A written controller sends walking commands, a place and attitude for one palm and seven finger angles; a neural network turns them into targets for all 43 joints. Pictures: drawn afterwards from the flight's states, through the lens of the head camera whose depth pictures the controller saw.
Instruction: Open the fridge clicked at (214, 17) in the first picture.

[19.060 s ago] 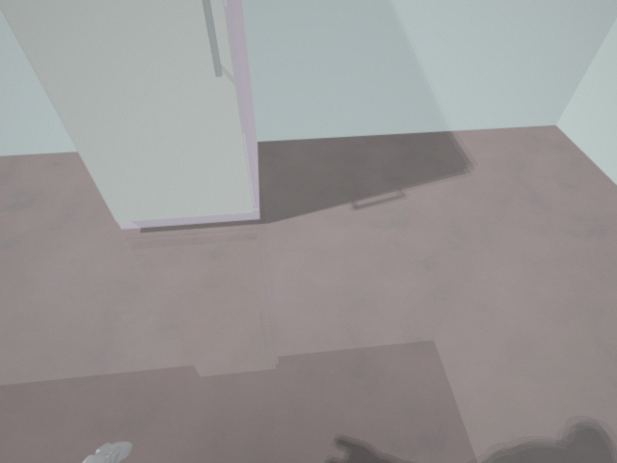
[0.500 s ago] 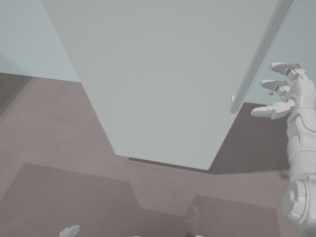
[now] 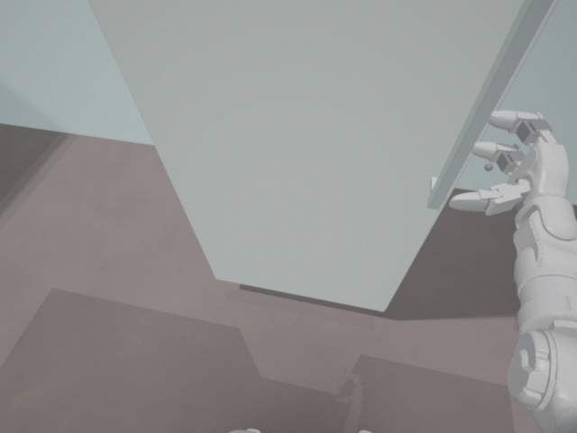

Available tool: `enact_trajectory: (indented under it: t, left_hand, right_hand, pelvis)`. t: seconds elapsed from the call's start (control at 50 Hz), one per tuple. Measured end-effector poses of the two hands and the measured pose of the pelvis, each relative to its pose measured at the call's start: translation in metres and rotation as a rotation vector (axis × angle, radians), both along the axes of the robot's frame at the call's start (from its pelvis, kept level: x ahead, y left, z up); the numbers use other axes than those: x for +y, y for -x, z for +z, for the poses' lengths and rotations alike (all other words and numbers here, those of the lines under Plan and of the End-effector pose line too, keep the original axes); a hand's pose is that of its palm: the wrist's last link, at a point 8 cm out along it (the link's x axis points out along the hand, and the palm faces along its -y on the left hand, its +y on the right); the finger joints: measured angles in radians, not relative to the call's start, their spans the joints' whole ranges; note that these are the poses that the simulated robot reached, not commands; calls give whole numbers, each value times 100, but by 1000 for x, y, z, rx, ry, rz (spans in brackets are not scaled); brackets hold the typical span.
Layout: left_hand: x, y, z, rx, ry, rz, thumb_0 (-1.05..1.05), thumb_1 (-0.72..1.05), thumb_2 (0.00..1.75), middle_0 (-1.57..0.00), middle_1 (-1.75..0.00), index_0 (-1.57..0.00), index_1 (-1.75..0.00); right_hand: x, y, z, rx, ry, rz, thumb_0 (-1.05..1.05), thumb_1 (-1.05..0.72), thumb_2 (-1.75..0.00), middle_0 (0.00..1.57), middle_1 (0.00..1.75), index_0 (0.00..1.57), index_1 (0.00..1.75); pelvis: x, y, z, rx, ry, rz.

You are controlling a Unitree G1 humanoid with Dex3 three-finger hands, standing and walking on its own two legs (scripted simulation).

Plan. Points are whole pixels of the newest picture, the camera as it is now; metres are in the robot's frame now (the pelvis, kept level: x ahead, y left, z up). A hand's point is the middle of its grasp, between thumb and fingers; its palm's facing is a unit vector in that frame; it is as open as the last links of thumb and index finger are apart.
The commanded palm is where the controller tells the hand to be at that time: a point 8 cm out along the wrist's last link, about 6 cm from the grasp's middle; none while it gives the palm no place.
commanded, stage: feel for the door with the fingertips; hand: right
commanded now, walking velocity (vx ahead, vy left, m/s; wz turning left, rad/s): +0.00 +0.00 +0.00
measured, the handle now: (478, 103) +0.52 -0.16 +0.18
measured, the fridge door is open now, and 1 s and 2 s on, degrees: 0 0 0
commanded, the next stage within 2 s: slide the fingers in behind the handle in 0.28 s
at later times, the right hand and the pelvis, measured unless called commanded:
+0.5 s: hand (481, 162) +0.48 -0.18 +0.12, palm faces +0.07 +1.00 +0.00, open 13.7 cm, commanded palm +0.45 -0.23 +0.12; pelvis +0.00 +0.01 +0.00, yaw +0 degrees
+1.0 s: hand (483, 171) +0.46 -0.18 +0.12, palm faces +0.05 +1.00 +0.02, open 14.0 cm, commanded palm +0.43 -0.22 +0.12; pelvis +0.00 +0.00 +0.00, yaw -1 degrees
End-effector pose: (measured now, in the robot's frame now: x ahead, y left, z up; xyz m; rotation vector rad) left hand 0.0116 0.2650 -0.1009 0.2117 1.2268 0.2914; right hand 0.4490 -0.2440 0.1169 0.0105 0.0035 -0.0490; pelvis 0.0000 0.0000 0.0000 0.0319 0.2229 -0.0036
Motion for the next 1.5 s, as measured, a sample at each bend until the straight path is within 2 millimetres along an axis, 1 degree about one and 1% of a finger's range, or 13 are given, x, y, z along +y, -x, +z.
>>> enact_trajectory:
  t: [0.14,0.28,0.36,0.58,0.7,0.78,0.9,1.04,1.14,1.26,1.38,1.5]
  left_hand:
    - [-4,-12,-3,-39,19,-19,0,91,90,-20,-30,-20,-30]
    - [-5,-19,-3,-71,27,-25,0,91,90,-20,-30,-20,-30]
    - [-2,-16,-3,-59,24,-23,0,91,90,-20,-30,-20,-30]
    - [8,3,-2,0,3,-4,0,91,90,-20,-30,-20,-30]
    - [9,5,-1,2,4,5,0,91,90,-20,-30,-20,-30]
    - [7,0,0,-12,5,2,0,91,90,-20,-30,-20,-30]
    - [2,-15,0,-46,11,-18,0,91,90,-20,-30,-20,-30]
    - [-6,-33,-1,-89,24,-52,0,91,90,-20,-30,-20,-30]
    - [-10,-38,-2,-113,34,-62,0,91,90,-20,-30,-20,-30]
    - [-12,-31,-5,-102,46,-58,0,91,90,-20,-30,-20,-30]
    - [-11,-16,-7,-70,53,-40,0,91,90,-20,-30,-20,-30]
    - [-4,-2,-7,-38,42,-21,0,91,90,-20,-30,-20,-30]
  right_hand:
    - [18,0,-1,11,0,0,-1,50,-30,29,120,30,120]
    - [15,-3,1,15,16,-23,-1,50,-30,31,120,32,122]
    - [11,-3,3,18,17,-22,-1,50,-30,31,121,33,122]
    - [9,-4,3,8,3,-20,-1,50,-30,32,122,33,122]
    - [6,1,1,7,-3,-25,-1,50,-30,31,121,31,121]
    - [3,5,0,8,-7,-26,-1,50,-30,30,120,31,121]
    - [2,11,1,-9,-4,-16,-1,50,-30,30,120,30,120]
    - [15,13,2,-9,-9,0,-1,50,-30,29,120,30,120]
    - [23,11,2,-6,-4,-2,-1,50,-30,29,120,30,120]
    - [34,9,4,-19,1,0,-1,50,-30,29,120,30,120]
    - [42,8,2,-6,9,-3,-1,50,-30,30,120,30,120]
    - [45,3,-1,8,2,-19,-1,50,-30,30,120,30,120]
  pelvis:
    - [0,0,0,-8,3,-1]
    - [3,3,-1,-8,6,2]
    - [5,3,-1,-6,5,-2]
    - [8,4,-1,2,4,-3]
    - [7,3,0,-3,4,1]
    - [7,2,1,-7,4,1]
    - [4,1,1,-15,1,-5]
    - [0,2,0,-21,0,-12]
    - [-2,4,-1,-23,2,-10]
    - [-2,5,-1,-22,3,-7]
    - [0,6,-1,-24,6,-4]
    - [4,8,-1,-19,8,-2]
